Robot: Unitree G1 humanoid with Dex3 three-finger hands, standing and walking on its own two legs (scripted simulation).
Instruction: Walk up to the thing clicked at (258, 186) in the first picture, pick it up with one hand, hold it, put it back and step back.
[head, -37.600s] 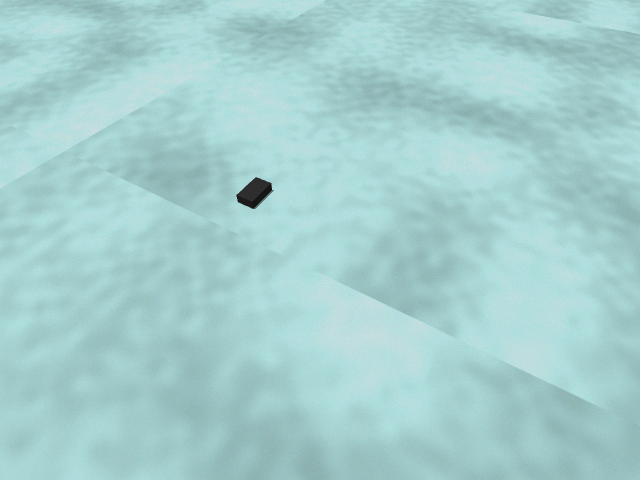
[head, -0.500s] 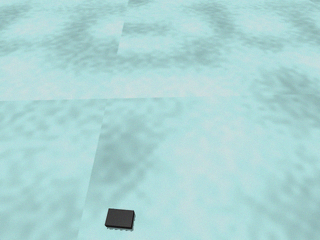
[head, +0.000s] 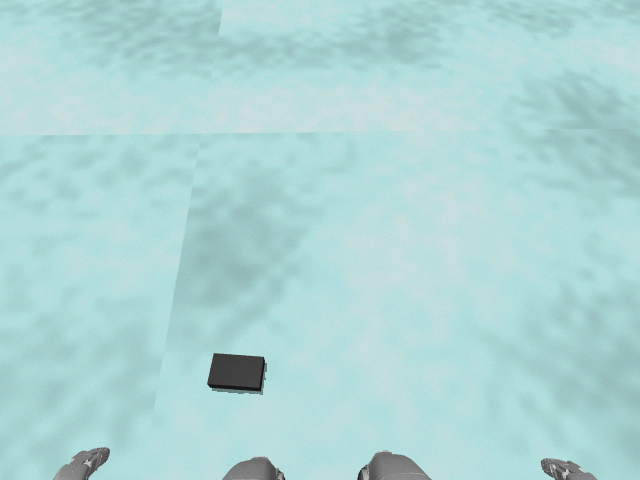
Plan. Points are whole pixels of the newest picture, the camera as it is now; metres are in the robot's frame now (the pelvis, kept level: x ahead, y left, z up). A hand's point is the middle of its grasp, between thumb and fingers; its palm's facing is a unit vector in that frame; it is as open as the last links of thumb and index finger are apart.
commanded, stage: step back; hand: left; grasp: from above
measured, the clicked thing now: (237, 372) +0.45 +0.23 -0.74
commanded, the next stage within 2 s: none
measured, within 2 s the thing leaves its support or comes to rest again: neither
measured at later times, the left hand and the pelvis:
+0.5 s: hand out of the picture -0.01 +0.23 -0.13, palm faces -0.04 -0.91 -0.41, open 7.4 cm; pelvis -0.10 -0.03 +0.01, yaw -2 degrees
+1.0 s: hand out of the picture -0.14 +0.24 -0.15, palm faces -0.05 -0.92 -0.40, open 7.4 cm; pelvis -0.24 -0.03 +0.00, yaw -4 degrees
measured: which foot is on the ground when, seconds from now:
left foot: down 0.00-0.30, up 0.32-0.60, down 0.62-1.00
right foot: up 0.00-0.24, down 0.26-0.66, up 0.68-1.00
